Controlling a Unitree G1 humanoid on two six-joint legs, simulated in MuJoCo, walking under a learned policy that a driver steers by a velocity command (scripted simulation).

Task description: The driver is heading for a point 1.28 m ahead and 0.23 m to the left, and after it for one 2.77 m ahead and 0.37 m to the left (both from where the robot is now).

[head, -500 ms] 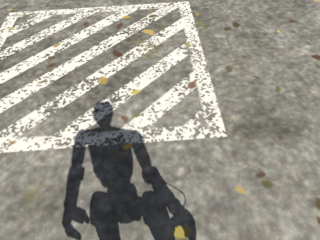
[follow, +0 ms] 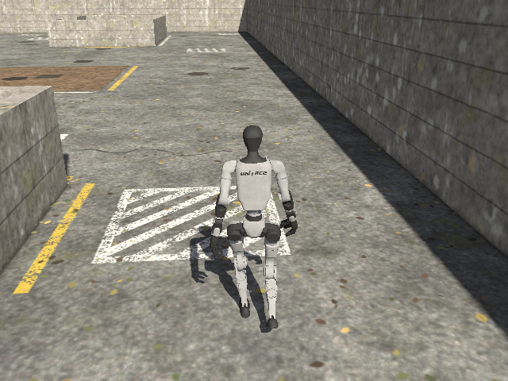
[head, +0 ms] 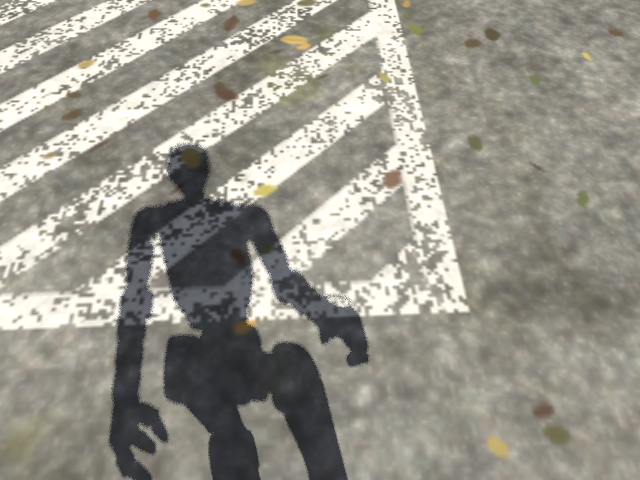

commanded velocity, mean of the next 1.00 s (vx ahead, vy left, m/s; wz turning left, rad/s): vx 0.50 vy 0.00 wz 0.00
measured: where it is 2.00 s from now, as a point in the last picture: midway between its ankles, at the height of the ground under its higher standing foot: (320, 229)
